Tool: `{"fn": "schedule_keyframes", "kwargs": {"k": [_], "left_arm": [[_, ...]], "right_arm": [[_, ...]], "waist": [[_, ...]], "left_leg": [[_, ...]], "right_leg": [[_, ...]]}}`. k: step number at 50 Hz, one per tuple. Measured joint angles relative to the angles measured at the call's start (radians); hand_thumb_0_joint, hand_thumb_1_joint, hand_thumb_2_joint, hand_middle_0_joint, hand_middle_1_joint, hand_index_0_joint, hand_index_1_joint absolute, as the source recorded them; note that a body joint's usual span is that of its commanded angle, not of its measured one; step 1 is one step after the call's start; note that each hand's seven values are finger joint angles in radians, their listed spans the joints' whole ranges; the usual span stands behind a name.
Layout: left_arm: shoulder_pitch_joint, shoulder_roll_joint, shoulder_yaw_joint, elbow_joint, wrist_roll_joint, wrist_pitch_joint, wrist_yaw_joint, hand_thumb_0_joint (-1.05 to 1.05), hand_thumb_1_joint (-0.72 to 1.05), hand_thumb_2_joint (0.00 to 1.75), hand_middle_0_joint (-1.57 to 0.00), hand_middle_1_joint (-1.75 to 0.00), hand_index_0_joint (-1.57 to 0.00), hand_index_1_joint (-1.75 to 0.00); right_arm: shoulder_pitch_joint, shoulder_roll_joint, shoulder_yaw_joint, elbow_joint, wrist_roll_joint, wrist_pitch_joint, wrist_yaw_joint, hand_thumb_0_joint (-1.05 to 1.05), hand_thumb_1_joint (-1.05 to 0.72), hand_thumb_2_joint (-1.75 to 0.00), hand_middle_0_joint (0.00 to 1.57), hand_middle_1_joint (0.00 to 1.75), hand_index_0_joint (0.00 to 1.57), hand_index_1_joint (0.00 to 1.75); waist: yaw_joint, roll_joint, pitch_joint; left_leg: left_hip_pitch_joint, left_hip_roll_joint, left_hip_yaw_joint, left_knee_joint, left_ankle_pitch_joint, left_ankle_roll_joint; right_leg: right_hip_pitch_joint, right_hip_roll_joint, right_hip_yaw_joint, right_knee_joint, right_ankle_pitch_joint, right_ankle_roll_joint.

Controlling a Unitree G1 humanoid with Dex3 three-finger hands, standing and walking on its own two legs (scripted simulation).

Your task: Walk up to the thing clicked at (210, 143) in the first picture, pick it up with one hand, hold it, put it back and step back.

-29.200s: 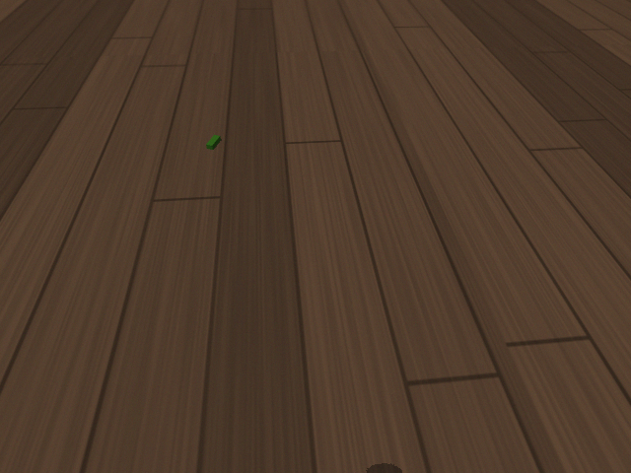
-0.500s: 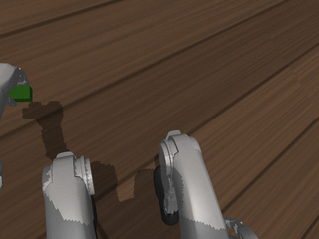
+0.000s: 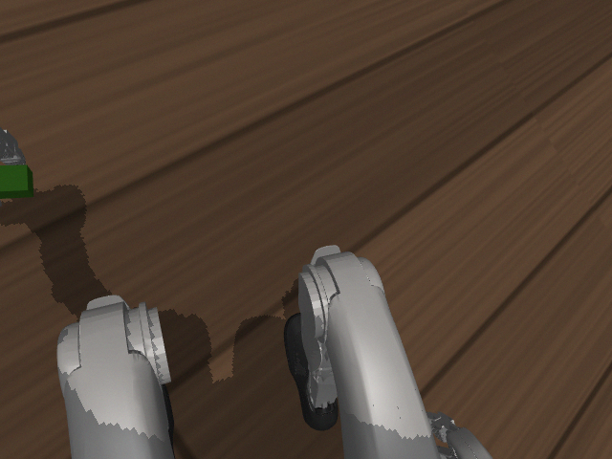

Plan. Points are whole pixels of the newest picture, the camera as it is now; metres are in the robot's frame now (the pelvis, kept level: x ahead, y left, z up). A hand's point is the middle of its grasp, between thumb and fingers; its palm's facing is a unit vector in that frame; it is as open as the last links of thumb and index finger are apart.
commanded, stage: lower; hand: left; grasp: from above
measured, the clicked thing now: out of the picture +0.49 +0.30 -0.21
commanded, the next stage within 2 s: rest in 0.16 s
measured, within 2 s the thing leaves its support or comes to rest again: rests again in 1.06 s
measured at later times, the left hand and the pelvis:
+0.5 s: hand (1, 193) +0.48 +0.29 -0.23, palm faces -0.47 -0.08 -0.88, open 6.5 cm; pelvis +0.01 +0.00 -0.02, yaw -3 degrees
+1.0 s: hand (9, 198) +0.48 +0.29 -0.26, palm faces -0.47 -0.09 -0.88, open 6.4 cm; pelvis +0.00 +0.01 -0.03, yaw -5 degrees
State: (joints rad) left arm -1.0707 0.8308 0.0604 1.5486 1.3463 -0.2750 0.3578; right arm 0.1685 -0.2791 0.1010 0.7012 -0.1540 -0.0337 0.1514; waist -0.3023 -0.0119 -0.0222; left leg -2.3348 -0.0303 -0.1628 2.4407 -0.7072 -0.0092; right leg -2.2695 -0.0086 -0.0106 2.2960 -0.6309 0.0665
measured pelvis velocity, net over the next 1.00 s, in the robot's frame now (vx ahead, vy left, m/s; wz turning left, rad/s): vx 0.00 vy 0.01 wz -0.08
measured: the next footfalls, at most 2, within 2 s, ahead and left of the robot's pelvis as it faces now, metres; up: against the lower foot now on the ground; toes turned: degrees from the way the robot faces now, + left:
none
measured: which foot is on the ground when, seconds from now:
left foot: down 0.00-1.00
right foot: down 0.00-1.00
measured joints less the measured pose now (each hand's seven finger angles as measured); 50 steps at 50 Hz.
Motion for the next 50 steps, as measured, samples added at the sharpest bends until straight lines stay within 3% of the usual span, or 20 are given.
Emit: {"fn": "schedule_keyframes", "kwargs": {"k": [14, 34, 50], "left_arm": [[0.002, 0.068, 0.047, 0.061, 0.059, -0.04, 0.099, -0.01, 0.52, 0.0, -1.04, -0.11, -1.08, -0.07], [0.002, 0.151, 0.11, 0.133, 0.065, -0.022, 0.158, -0.01, 0.51, 0.0, -1.07, -0.07, -1.1, -0.03], [-0.008, 0.196, 0.084, 0.183, 0.079, -0.025, 0.204, -0.01, 0.5, 0.0, -1.08, -0.05, -1.12, 0.0]], "right_arm": [[0.002, -0.009, 0.039, -0.007, -0.043, -0.025, 0.015, 0.0, -0.92, -0.9, 0.2, 0.3, 0.21, 0.3], [-0.033, -0.026, 0.096, -0.029, -0.093, -0.066, 0.042, 0.0, -0.91, -0.9, 0.21, 0.3, 0.21, 0.3], [-0.05, -0.033, 0.15, -0.045, -0.127, -0.094, 0.07, 0.0, -0.91, -0.9, 0.21, 0.3, 0.21, 0.3]], "waist": [[-0.031, -0.035, 0.045], [-0.075, -0.066, 0.112], [-0.096, -0.094, 0.135]], "left_leg": [[-0.028, -0.001, -0.03, 0.06, -0.016, -0.01], [-0.034, 0.002, -0.065, 0.114, -0.041, -0.007], [-0.03, 0.003, -0.083, 0.144, -0.045, 0.002]], "right_leg": [[-0.027, 0.012, -0.018, 0.043, -0.001, 0.004], [-0.022, 0.025, -0.044, 0.066, -0.007, 0.012], [-0.006, 0.034, -0.06, 0.073, -0.003, 0.009]]}}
